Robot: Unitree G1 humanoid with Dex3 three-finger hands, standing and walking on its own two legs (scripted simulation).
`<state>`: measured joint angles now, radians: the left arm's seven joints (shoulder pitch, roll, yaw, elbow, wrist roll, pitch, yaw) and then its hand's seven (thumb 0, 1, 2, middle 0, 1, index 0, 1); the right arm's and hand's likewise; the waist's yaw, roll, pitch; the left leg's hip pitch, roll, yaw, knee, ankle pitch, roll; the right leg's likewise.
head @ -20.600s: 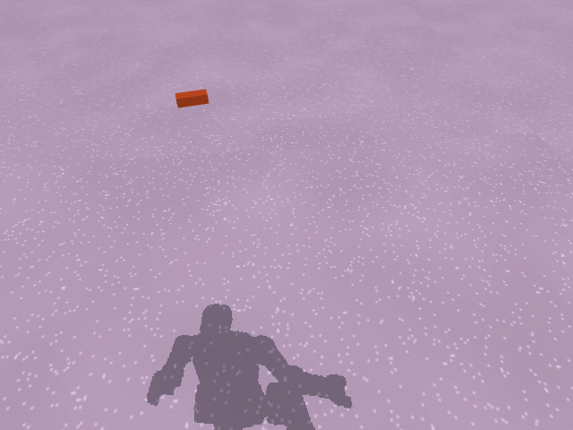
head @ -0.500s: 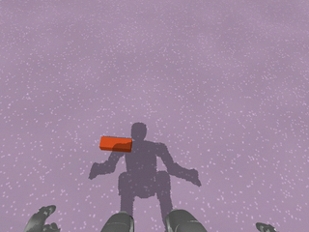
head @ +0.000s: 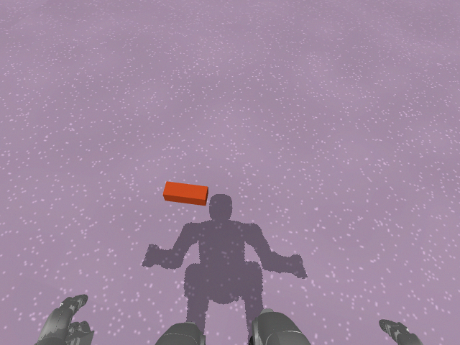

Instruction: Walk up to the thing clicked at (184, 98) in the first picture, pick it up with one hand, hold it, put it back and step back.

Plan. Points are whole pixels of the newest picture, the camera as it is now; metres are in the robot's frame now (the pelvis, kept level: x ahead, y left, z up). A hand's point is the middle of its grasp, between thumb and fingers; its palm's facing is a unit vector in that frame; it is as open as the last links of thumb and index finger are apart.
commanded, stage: walk up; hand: left
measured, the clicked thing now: (186, 193) +0.74 +0.22 -0.72
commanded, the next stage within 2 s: stand in 1.22 s
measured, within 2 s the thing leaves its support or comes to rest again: neither
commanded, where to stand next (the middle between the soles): +0.33 +0.01 m, yaw -4 degrees
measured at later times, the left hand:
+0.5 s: hand out of the picture -0.03 +0.25 -0.13, palm faces +0.02 -0.92 -0.39, open 7.4 cm
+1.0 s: hand out of the picture +0.04 +0.26 -0.14, palm faces +0.03 -0.94 -0.35, open 7.3 cm
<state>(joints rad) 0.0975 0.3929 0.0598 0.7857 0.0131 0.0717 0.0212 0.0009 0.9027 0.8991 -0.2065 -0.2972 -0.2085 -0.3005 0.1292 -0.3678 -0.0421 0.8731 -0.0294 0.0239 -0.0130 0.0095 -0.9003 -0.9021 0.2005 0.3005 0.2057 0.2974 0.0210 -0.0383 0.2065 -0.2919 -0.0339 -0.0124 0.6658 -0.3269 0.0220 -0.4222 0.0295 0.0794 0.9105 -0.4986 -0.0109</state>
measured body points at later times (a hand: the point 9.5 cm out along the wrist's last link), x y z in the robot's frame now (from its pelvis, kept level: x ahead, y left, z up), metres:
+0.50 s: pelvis -0.08 -0.02 +0.01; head -0.06 -0.03 +0.46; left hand -0.03 +0.30 -0.10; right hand -0.03 -0.34 -0.12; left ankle -0.06 +0.11 -0.72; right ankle -0.10 -0.15 -0.72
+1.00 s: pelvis -0.06 -0.01 +0.01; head -0.03 +0.00 +0.46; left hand +0.04 +0.31 -0.11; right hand +0.05 -0.31 -0.10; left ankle -0.06 +0.11 -0.72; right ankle -0.10 -0.14 -0.72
